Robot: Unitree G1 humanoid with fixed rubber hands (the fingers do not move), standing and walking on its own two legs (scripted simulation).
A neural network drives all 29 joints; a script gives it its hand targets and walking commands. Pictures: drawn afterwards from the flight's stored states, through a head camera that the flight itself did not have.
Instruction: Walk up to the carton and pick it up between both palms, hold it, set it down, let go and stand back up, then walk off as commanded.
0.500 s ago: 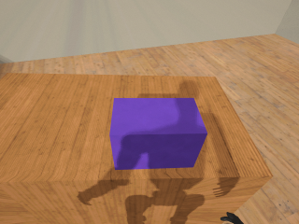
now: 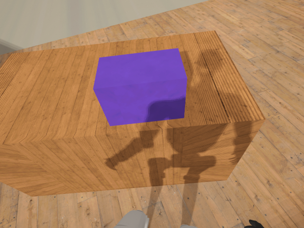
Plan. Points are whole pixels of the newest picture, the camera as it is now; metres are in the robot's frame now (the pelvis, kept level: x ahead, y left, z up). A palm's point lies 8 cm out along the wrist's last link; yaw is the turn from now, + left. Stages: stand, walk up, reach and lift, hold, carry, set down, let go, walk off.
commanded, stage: walk off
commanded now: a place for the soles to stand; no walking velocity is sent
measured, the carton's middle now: (142, 88) +0.60 +0.07 +0.00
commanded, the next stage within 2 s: none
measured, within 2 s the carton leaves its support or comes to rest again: neither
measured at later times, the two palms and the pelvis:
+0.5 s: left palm out of the picture -0.11 +0.43 -0.13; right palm out of the picture -0.02 -0.20 -0.12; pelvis -0.15 +0.09 -0.02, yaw +4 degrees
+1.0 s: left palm out of the picture -0.31 +0.45 -0.10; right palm out of the picture -0.19 -0.19 -0.11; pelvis -0.30 +0.10 -0.01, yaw +0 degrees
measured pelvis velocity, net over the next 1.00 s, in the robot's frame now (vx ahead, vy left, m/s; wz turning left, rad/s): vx -0.30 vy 0.10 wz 0.00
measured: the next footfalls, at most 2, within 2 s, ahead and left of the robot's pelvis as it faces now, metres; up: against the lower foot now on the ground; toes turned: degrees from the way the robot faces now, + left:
left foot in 0.42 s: -0.05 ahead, +0.18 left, +0.00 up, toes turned -3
right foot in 0.96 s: -0.29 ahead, +0.01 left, +0.00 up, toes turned +3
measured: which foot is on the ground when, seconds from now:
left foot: up 0.00-0.40, down 0.42-0.98, up 1.00-1.00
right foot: down 0.00-0.46, up 0.48-0.94, down 0.96-1.00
